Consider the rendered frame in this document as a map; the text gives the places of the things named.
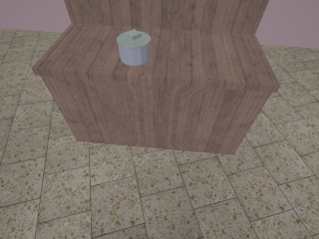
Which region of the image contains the knob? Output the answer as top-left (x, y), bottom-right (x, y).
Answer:
top-left (125, 29), bottom-right (142, 41)

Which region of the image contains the lid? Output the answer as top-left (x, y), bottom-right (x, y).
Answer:
top-left (117, 31), bottom-right (151, 50)

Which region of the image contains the table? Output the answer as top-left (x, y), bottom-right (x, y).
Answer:
top-left (32, 0), bottom-right (280, 155)

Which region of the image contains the pot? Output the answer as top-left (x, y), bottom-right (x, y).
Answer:
top-left (118, 44), bottom-right (150, 66)

